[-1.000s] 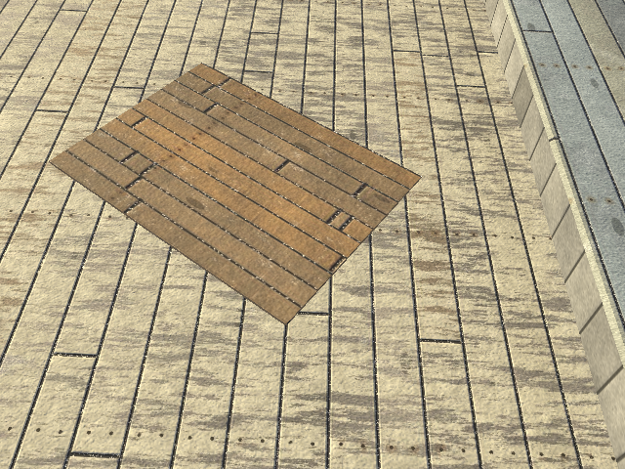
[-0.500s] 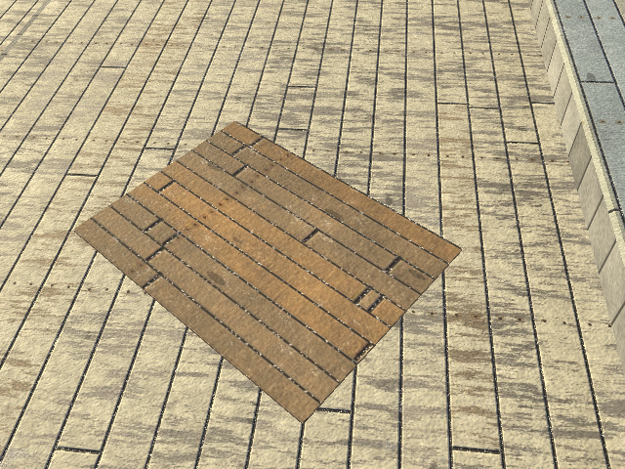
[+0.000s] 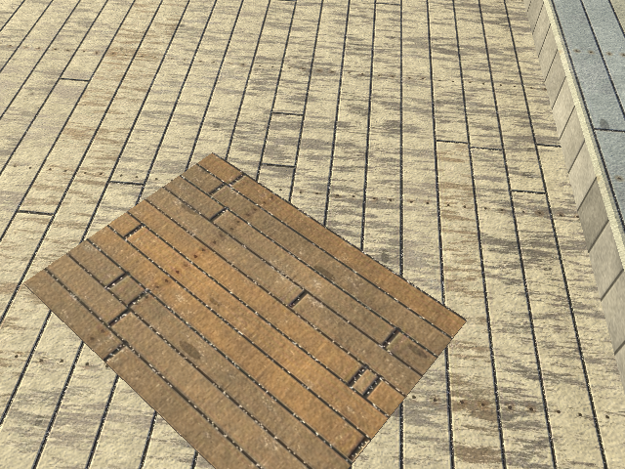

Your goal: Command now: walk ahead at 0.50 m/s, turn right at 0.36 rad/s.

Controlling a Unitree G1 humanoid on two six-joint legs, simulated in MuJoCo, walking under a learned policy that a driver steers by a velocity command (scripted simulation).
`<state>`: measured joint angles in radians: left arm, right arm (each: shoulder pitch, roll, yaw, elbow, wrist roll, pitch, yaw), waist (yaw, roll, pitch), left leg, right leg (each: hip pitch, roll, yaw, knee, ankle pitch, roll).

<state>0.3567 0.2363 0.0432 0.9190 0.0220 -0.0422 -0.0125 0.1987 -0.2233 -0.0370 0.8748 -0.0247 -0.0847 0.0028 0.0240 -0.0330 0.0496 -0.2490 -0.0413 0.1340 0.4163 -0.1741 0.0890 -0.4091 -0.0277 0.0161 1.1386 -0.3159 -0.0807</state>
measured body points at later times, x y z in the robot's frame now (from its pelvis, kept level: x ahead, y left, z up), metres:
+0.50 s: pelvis +0.26 -0.07 -0.01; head +0.29 -0.08 +0.43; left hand +0.46 +0.15 -0.13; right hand +0.22 -0.32 -0.16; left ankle +0.16 +0.08 -0.63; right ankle +0.30 -0.12 -0.74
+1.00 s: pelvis +0.54 -0.12 -0.02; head +0.57 -0.13 +0.43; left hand +0.64 +0.13 -0.15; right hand +0.60 -0.42 -0.11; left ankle +0.66 -0.09 -0.74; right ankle +0.33 -0.13 -0.68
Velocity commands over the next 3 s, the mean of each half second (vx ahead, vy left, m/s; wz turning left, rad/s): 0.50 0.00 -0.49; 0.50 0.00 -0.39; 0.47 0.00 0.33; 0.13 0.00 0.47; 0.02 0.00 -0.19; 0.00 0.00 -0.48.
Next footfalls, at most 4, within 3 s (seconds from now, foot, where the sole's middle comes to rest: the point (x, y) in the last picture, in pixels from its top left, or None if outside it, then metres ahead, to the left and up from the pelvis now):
0.38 right None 0.34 -0.13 -0.78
0.94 left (370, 374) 0.70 -0.11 -0.78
1.42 right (481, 322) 0.85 -0.39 -0.78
1.90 left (394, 285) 0.95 -0.18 -0.78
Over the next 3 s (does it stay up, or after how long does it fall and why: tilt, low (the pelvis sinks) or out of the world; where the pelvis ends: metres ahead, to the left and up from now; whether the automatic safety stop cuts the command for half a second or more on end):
stays up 0.83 -0.24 0.00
